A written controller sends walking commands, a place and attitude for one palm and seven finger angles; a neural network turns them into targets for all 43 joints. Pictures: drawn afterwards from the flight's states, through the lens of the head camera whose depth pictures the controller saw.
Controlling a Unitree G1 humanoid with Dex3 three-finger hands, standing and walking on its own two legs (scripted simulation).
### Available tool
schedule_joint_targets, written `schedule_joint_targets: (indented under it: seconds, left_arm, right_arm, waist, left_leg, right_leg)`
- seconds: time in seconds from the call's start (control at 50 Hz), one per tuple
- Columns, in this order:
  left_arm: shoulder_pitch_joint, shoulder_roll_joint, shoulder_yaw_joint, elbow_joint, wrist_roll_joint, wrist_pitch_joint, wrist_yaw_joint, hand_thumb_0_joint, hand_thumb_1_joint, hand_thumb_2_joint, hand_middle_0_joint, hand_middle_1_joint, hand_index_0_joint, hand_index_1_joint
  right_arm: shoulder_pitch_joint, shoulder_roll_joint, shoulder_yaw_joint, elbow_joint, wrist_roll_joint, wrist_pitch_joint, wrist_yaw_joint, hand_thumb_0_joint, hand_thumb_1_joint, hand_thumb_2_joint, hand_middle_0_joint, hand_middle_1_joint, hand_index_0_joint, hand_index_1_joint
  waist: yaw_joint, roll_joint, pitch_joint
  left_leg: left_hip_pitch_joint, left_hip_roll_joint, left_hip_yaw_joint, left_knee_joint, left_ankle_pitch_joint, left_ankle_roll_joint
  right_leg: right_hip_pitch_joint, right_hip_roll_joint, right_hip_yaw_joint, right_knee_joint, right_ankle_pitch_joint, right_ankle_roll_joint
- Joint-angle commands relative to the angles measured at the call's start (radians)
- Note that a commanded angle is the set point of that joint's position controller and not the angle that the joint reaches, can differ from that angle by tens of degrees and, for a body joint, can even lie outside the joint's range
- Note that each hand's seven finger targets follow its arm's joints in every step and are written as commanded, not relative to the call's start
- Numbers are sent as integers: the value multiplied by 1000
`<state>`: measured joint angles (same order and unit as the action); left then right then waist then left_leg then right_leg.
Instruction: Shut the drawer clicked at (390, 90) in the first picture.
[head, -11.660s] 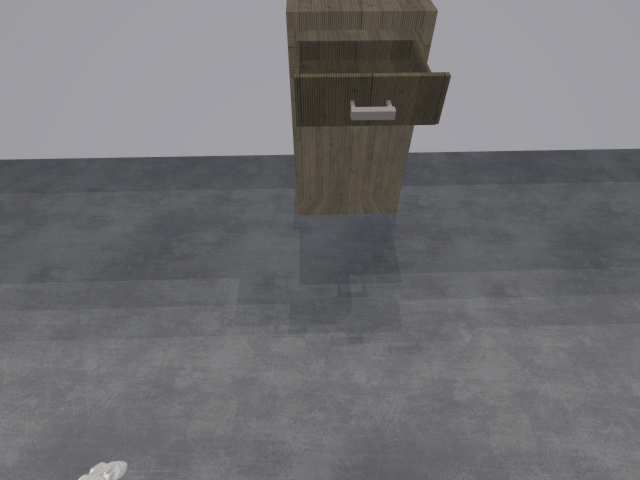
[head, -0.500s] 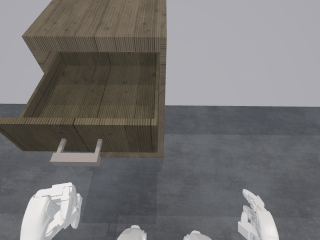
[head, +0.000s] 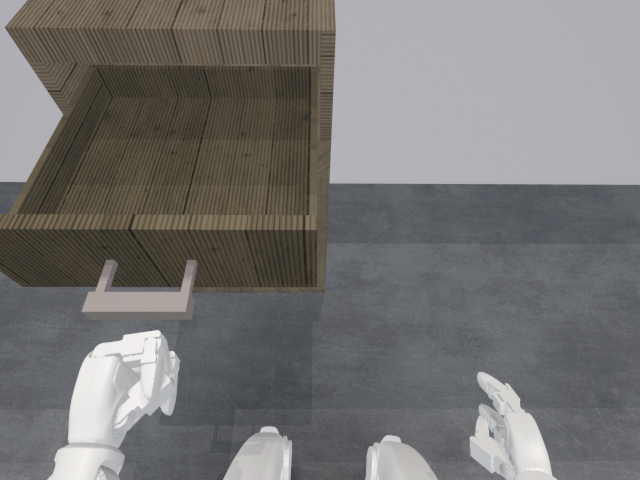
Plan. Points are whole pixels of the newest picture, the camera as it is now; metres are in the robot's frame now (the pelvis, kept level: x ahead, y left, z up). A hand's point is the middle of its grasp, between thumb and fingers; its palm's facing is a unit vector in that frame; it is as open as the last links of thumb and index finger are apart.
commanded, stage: bring the fist close to the handle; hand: left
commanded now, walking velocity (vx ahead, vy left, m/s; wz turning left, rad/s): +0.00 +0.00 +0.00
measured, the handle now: (145, 287) +0.32 +0.23 +0.05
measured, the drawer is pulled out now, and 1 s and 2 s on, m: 0.30 0.28 0.15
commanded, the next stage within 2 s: push the drawer shut in 0.28 s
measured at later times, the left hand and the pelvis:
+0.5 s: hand (168, 376) +0.23 +0.18 +0.04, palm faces +0.05 -1.00 -0.05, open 3.3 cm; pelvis +0.00 +0.01 +0.00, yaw +0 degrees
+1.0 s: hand (178, 343) +0.26 +0.18 +0.04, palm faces +0.04 -1.00 -0.06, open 2.8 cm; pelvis -0.01 +0.00 +0.00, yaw +1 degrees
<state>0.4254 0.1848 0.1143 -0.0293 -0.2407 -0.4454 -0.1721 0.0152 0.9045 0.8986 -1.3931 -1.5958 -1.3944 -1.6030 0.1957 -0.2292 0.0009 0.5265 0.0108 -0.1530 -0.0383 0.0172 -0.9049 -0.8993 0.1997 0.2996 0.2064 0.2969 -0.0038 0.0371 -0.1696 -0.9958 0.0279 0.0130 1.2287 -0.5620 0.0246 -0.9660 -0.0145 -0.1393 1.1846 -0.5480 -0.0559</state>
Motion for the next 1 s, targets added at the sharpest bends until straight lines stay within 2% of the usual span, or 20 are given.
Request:
schedule_joint_targets:
  seconds: [0.0, 0.02, 0.04, 0.12, 0.14, 0.18, 0.24, 0.32, 0.36, 0.42, 0.5, 0.56, 0.62, 0.64, 0.72, 0.74, 0.82, 0.86, 0.92, 0.98]
  left_arm:
    - [7, 109, 64, -217, -6, -54, 18, 0, 900, 900, -1400, -1600, -1400, -1600]
    - [9, 117, 72, -201, 0, -50, 23, 0, 900, 900, -1400, -1600, -1400, -1600]
    - [8, 92, 51, -203, -1, -49, 22, 0, 900, 900, -1400, -1600, -1400, -1600]
    - [22, 95, 48, -222, -3, -48, 25, 0, 900, 900, -1400, -1600, -1400, -1600]
    - [25, 105, 57, -230, 0, -51, 27, 0, 900, 900, -1400, -1600, -1400, -1600]
    - [18, 87, 20, -264, 5, -55, 30, 0, 900, 900, -1400, -1600, -1400, -1600]
    - [48, 88, 32, -245, 11, -55, 45, 0, 900, 900, -1400, -1600, -1400, -1600]
    - [49, 98, 31, -253, 17, -57, 50, 0, 900, 900, -1400, -1600, -1400, -1600]
    - [64, 81, 20, -255, 18, -56, 52, 0, 900, 900, -1400, -1600, -1400, -1600]
    - [-67, 110, 19, -279, 28, -72, 60, 0, 900, 900, -1400, -1600, -1400, -1600]
    - [-72, 95, 11, -248, 25, -62, 60, 0, 900, 900, -1400, -1600, -1400, -1600]
    - [-69, 100, 18, -211, 26, -32, 60, 0, 900, 900, -1400, -1600, -1400, -1600]
    - [-127, 114, 26, -188, 33, -9, 69, 0, 900, 900, -1400, -1600, -1400, -1600]
    - [-168, 105, 18, -189, 32, -10, 71, 0, 900, 900, -1400, -1600, -1400, -1600]
    - [-301, 117, 21, -169, 34, -32, 79, 0, 900, 900, -1400, -1600, -1400, -1600]
    - [-315, 121, 29, -160, 33, -40, 79, 0, 900, 900, -1400, -1600, -1400, -1600]
    - [-445, 132, 14, -129, 38, -54, 72, 0, 900, 900, -1400, -1600, -1400, -1600]
    - [-483, 122, 3, -103, 36, -52, 68, 0, 900, 900, -1400, -1600, -1400, -1600]
    - [-550, 145, 14, -71, 34, -41, 64, 0, 900, 900, -1400, -1600, -1400, -1600]
    - [-587, 144, 18, -28, 28, -27, 57, 0, 900, 900, -1400, -1600, -1400, -1600]
  right_arm:
    - [-24, -123, -55, -162, 7, -40, -9, 0, -900, -900, 200, 300, 200, 300]
    - [-26, -125, -55, -162, 8, -34, -12, 0, -900, -900, 200, 300, 200, 300]
    - [-29, -125, -53, -169, 8, -33, -11, 0, -900, -900, 200, 300, 200, 300]
    - [-26, -127, -53, -178, 7, -28, -10, 0, -900, -900, 200, 300, 200, 300]
    - [-23, -127, -54, -176, 8, -27, -10, 0, -900, -900, 200, 300, 200, 300]
    - [-17, -125, -50, -182, 6, -28, -7, 0, -900, -900, 200, 300, 200, 300]
    - [-14, -124, -55, -182, 5, -22, -8, 0, -900, -900, 200, 300, 200, 300]
    - [-21, -126, -53, -188, 4, -13, -6, 0, -900, -900, 200, 300, 200, 300]
    - [-16, -124, -53, -194, 4, -9, -5, 0, -900, -900, 200, 300, 200, 300]
    - [-8, -136, -47, -185, -2, -14, -11, 0, -900, -900, 200, 300, 200, 300]
    - [3, -139, -46, -184, -1, -16, -8, 0, -900, -900, 200, 300, 200, 300]
    - [7, -142, -46, -187, 2, -7, -5, 0, -900, -900, 200, 300, 200, 300]
    - [4, -146, -41, -189, 2, 3, -6, 0, -900, -900, 200, 300, 200, 300]
    - [8, -145, -38, -186, 2, 5, -4, 0, -900, -900, 200, 300, 200, 300]
    - [9, -150, -36, -160, -2, 1, -11, 0, -900, -900, 200, 300, 200, 300]
    - [8, -149, -37, -153, -3, -1, -11, 0, -900, -900, 200, 300, 200, 300]
    - [-1, -156, -32, -129, 0, -6, -15, 0, -900, -900, 200, 300, 200, 300]
    - [-3, -157, -33, -119, 1, -8, -17, 0, -900, -900, 200, 300, 200, 300]
    - [-3, -162, -31, -106, 4, -8, -23, 0, -900, -900, 200, 300, 200, 300]
    - [-9, -160, -26, -98, 8, -7, -24, 0, -900, -900, 200, 300, 200, 300]
  waist:
    - [-13, -30, -236]
    - [-13, -45, -225]
    - [-14, -26, -217]
    - [-11, -29, -238]
    - [-7, -6, -246]
    - [-12, 26, -242]
    - [-14, -18, -234]
    - [-14, 0, -223]
    - [-14, -6, -221]
    - [-38, 16, -220]
    - [-27, 28, -257]
    - [-23, 0, -262]
    - [-25, 6, -247]
    - [-35, -3, -241]
    - [-59, -9, -238]
    - [-50, 8, -247]
    - [-71, 23, -239]
    - [-73, 25, -258]
    - [-76, 8, -280]
    - [-66, 15, -277]
  left_leg:
    - [138, -24, -57, -174, 285, 6]
    - [130, -21, -62, -177, 279, 7]
    - [132, -23, -59, -178, 271, 6]
    - [143, -22, -63, -182, 283, 7]
    - [152, -22, -62, -181, 292, 4]
    - [177, -22, -67, -188, 311, 1]
    - [164, -19, -70, -186, 305, 1]
    - [152, -21, -70, -183, 295, 0]
    - [160, -20, -71, -189, 291, -2]
    - [159, -17, -80, -173, 273, 0]
    - [183, -18, -79, -176, 303, -4]
    - [179, -20, -76, -184, 307, -4]
    - [168, -21, -74, -192, 292, -1]
    - [169, -20, -75, -192, 282, -1]
    - [159, -19, -78, -175, 259, 3]
    - [162, -21, -77, -177, 252, 1]
    - [161, -21, -83, -180, 208, 4]
    - [173, -22, -80, -179, 188, 6]
    - [172, -23, -81, -185, 186, 10]
    - [167, -27, -74, -197, 160, 8]
  right_leg:
    - [220, 20, 104, -184, 246, 34]
    - [210, 25, 97, -179, 231, 31]
    - [200, 23, 97, -179, 226, 32]
    - [207, 24, 90, -175, 236, 30]
    - [207, 23, 92, -171, 244, 29]
    - [193, 23, 82, -166, 257, 26]
    - [186, 26, 75, -163, 249, 28]
    - [180, 26, 79, -160, 240, 25]
    - [174, 28, 72, -160, 233, 26]
    - [130, 28, 76, -151, 209, 25]
    - [144, 26, 73, -147, 235, 24]
    - [169, 27, 75, -158, 250, 27]
    - [174, 27, 77, -165, 238, 26]
    - [169, 26, 76, -170, 231, 29]
    - [141, 26, 84, -171, 208, 30]
    - [143, 24, 86, -170, 198, 29]
    - [113, 22, 91, -178, 152, 27]
    - [113, 20, 96, -187, 138, 31]
    - [132, 19, 101, -195, 136, 31]
    - [153, 16, 107, -212, 112, 32]
